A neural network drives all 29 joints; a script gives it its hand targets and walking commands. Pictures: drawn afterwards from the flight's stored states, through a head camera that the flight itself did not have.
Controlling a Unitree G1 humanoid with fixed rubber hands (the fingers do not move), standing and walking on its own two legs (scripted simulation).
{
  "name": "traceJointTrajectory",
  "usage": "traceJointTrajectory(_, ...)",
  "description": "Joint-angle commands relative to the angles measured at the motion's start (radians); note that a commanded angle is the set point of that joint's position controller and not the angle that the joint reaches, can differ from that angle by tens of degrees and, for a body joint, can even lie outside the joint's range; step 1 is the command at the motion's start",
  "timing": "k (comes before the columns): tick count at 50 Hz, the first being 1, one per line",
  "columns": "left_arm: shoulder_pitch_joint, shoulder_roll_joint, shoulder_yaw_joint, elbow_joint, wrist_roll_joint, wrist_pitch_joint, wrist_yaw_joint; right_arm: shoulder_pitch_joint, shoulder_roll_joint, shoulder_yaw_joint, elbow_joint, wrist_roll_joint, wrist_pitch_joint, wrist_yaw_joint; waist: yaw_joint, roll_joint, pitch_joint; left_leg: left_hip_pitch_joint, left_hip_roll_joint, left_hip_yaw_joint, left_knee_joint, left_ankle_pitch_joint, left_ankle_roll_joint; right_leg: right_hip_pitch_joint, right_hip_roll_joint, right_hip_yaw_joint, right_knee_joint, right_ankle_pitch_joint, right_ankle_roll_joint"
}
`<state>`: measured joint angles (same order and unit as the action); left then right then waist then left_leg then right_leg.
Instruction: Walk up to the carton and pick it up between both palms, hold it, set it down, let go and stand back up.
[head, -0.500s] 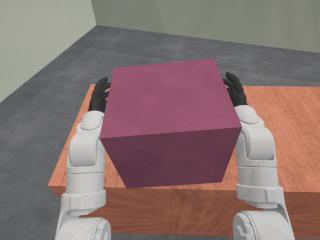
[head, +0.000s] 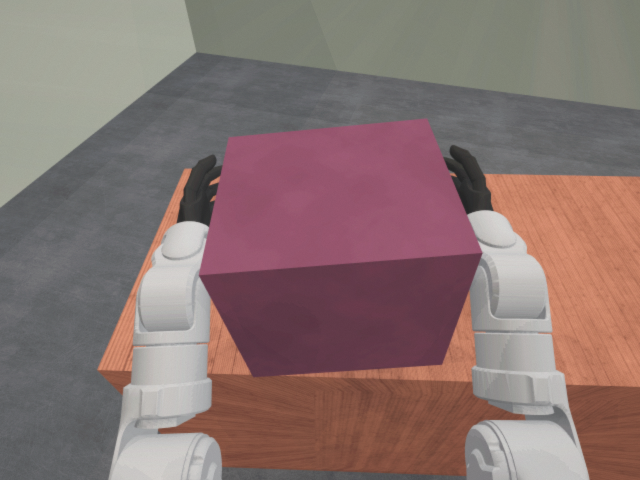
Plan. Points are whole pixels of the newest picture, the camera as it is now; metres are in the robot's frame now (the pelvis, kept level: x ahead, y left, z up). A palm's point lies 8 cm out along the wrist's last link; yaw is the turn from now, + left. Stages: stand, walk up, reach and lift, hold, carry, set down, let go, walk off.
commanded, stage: hold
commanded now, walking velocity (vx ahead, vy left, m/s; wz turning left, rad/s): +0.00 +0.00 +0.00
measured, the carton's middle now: (336, 252) +0.32 -0.01 +0.14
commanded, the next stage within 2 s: none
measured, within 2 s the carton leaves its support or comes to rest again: neither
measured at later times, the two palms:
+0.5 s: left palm (198, 223) +0.36 +0.15 +0.16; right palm (469, 213) +0.36 -0.16 +0.17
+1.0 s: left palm (198, 223) +0.36 +0.15 +0.16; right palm (469, 213) +0.36 -0.16 +0.17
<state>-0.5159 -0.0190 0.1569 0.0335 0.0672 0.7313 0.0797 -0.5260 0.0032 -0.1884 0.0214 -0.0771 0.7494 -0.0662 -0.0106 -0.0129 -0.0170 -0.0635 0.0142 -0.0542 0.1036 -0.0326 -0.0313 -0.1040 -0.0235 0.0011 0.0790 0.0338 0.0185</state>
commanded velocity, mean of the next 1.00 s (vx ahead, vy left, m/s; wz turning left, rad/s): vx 0.00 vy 0.00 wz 0.00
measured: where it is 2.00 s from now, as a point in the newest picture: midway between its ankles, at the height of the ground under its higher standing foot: outside the picture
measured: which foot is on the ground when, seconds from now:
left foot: down 0.00-1.00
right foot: down 0.00-1.00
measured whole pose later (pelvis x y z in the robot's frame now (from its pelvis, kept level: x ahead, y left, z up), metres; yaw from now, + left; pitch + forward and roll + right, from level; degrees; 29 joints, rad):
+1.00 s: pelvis +0.00 +0.00 +0.00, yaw +0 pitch -1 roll +0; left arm -0.51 -0.02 0.15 0.01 0.07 0.74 0.08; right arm -0.52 0.00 -0.19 0.00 -0.07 0.75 -0.07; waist -0.01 -0.01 -0.01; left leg -0.05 0.01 -0.05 0.09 -0.03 -0.03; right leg -0.09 -0.02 0.00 0.07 0.04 0.02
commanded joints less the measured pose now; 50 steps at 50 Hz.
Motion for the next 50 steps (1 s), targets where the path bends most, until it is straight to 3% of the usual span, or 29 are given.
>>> traceJointTrajectory(1,-0.685,-0.479,-0.452,-0.206,-0.141,-0.052,-0.136,-0.681,0.445,0.465,-0.238,0.133,-0.073,0.114,-0.003,0.002,-0.514,-0.007,-0.075,0.056,-0.009,0.075,-0.002,0.313,0.066,-0.021,0.066,0.096,0.009)
traceJointTrajectory(17,-0.673,-0.48,-0.46,-0.222,-0.137,-0.048,-0.135,-0.675,0.454,0.481,-0.254,0.144,-0.072,0.118,0.007,0.009,-0.512,-0.005,-0.076,0.056,-0.005,0.123,-0.004,0.328,0.066,-0.016,0.069,0.141,0.01)
traceJointTrajectory(50,-0.665,-0.486,-0.465,-0.236,-0.14,-0.044,-0.136,-0.664,0.448,0.476,-0.26,0.136,-0.068,0.125,-0.003,0.008,-0.519,0.029,-0.075,0.051,-0.009,0.132,-0.009,0.316,0.066,-0.02,0.057,0.144,0.011)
